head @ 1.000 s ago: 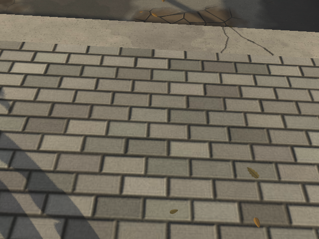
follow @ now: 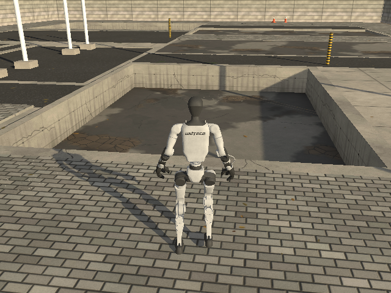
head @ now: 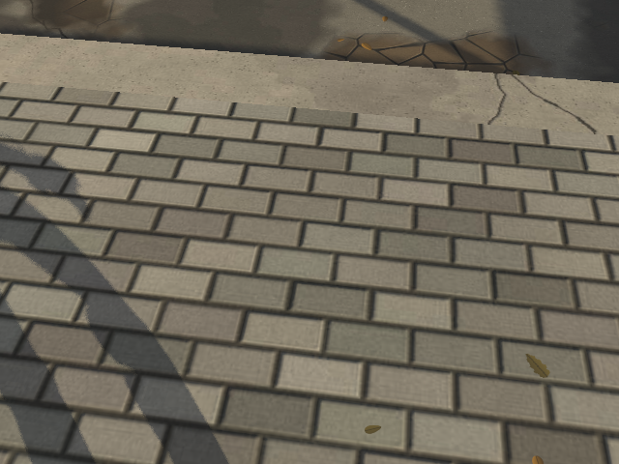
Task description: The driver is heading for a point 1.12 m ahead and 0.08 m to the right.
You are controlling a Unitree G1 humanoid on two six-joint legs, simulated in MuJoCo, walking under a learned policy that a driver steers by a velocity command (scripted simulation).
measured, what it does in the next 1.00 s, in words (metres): walks ahead: right foot, then left foot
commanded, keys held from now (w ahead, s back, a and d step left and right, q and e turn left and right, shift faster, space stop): w+e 0.38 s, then w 0.08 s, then w+q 0.54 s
